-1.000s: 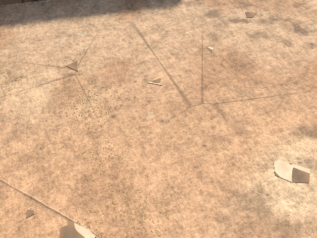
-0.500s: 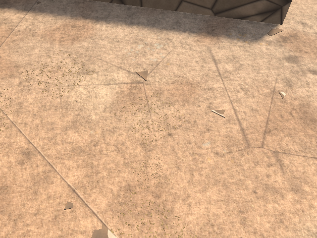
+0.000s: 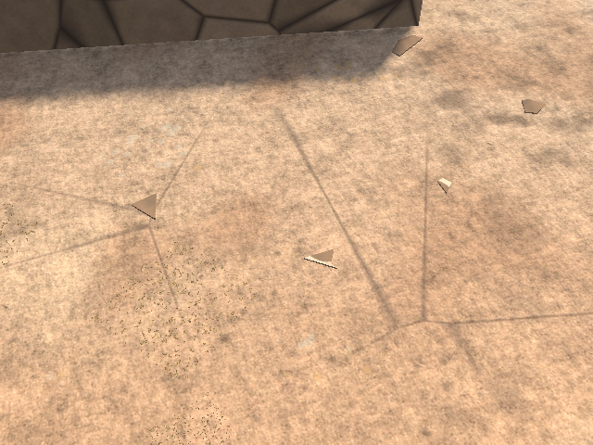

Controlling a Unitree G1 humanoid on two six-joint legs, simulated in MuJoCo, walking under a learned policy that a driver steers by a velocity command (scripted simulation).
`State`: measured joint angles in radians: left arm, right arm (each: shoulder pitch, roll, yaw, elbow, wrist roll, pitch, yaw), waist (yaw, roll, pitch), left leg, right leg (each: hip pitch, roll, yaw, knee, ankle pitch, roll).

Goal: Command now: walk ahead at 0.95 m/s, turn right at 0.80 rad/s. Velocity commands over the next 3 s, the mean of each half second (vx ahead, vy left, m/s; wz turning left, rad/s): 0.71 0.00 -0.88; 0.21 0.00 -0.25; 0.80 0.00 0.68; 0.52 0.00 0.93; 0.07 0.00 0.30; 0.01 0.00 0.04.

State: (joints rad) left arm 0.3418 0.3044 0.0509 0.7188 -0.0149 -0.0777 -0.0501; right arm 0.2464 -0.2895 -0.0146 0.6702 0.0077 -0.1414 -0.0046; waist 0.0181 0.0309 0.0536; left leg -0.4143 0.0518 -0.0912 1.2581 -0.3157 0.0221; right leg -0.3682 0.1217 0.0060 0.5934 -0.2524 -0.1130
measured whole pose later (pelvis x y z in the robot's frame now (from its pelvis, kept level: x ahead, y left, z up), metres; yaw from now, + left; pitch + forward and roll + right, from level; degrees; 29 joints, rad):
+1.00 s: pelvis +0.51 -0.08 +0.01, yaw -33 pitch +1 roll +0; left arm 0.16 0.27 0.03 0.67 -0.01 -0.01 0.00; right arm 0.21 -0.31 -0.03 0.82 0.02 -0.01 0.01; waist -0.01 0.00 -0.01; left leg -0.37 0.06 0.03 0.80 -0.42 -0.01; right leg -0.31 0.02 0.00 0.44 -0.16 -0.04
